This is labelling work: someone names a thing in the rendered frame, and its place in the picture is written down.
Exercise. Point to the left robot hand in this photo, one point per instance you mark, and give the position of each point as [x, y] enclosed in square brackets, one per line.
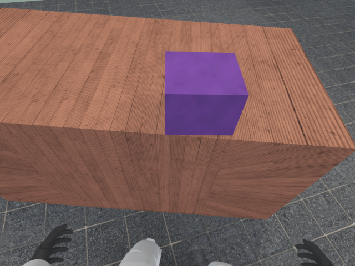
[45, 250]

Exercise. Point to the right robot hand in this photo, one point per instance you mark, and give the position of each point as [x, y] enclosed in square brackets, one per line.
[318, 256]

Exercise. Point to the left robot thigh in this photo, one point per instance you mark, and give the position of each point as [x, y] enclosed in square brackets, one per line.
[144, 253]

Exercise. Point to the pedestal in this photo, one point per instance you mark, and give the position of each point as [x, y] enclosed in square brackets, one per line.
[82, 117]

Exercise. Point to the carton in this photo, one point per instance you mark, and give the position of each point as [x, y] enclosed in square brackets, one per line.
[205, 93]

